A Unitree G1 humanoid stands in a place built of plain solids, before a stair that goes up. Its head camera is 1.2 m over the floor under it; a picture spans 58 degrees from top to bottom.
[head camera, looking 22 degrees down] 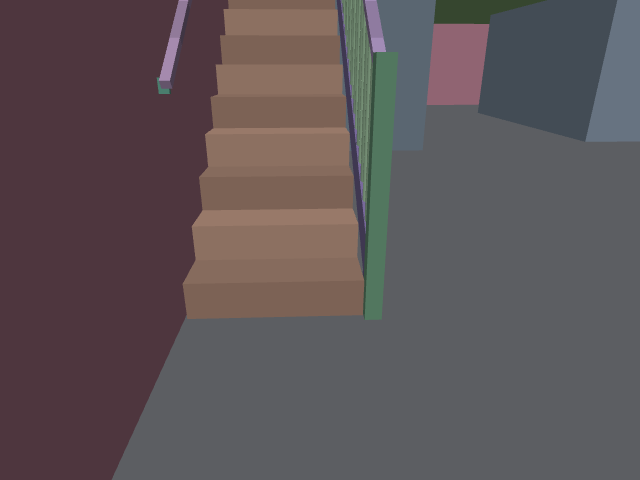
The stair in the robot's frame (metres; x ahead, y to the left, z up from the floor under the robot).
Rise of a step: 0.20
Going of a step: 0.28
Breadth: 0.90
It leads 2 degrees to the left of straight ahead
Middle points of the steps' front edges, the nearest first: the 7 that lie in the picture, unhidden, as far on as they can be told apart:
1.91 0.23 0.20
2.19 0.24 0.40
2.47 0.25 0.60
2.74 0.26 0.80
3.02 0.27 1.01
3.30 0.28 1.21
3.57 0.30 1.41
